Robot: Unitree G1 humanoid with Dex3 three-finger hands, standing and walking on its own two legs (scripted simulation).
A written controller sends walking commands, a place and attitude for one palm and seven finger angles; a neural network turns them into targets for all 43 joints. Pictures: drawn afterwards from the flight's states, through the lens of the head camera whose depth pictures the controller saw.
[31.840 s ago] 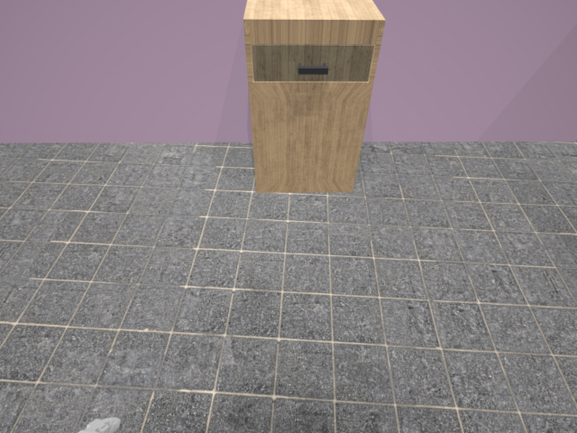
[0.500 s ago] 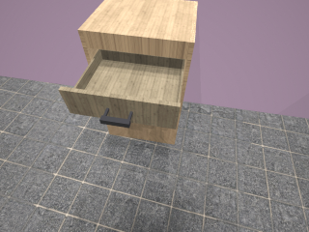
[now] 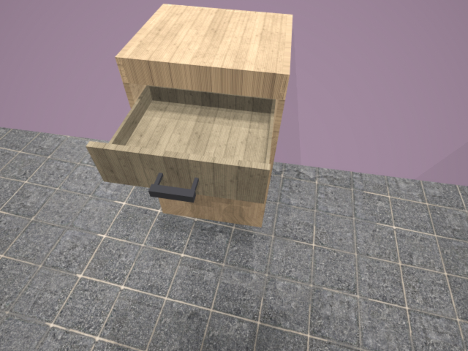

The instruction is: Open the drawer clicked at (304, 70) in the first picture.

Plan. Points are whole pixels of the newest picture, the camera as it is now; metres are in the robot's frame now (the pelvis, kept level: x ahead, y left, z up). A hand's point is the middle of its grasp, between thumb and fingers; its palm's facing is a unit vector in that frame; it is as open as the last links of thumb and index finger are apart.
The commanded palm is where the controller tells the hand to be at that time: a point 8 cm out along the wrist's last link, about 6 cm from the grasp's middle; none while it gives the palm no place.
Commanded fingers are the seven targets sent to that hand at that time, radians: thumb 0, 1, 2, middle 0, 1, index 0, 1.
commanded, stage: let the arm hang, fingers relaxed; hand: left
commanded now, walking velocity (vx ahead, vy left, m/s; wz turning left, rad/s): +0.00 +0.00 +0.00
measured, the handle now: (175, 186) +0.50 +0.18 -0.10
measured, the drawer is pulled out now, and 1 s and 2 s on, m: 0.29 0.29 0.29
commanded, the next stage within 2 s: look to check the result in 0.06 s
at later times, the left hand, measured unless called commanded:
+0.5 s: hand out of the picture +0.00 +0.16 -0.18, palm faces +0.05 -0.98 -0.17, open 7.3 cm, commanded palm none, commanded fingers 0.00 0.90 0.90 -0.20 -0.30 -0.20 -0.30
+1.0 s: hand out of the picture +0.01 +0.15 -0.18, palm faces +0.06 -0.98 -0.17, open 7.3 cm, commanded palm none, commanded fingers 0.00 0.90 0.90 -0.20 -0.30 -0.20 -0.30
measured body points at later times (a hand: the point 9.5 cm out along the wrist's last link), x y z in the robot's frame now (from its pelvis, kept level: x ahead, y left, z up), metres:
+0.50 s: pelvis +0.02 +0.00 +0.00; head +0.04 +0.00 +0.45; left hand +0.00 +0.21 -0.16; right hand -0.02 -0.19 -0.16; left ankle -0.03 +0.09 -0.74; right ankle +0.03 -0.10 -0.74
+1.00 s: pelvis +0.03 +0.00 +0.00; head +0.05 +0.00 +0.45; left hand +0.00 +0.20 -0.16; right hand -0.01 -0.20 -0.16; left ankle -0.03 +0.09 -0.74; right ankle +0.03 -0.10 -0.74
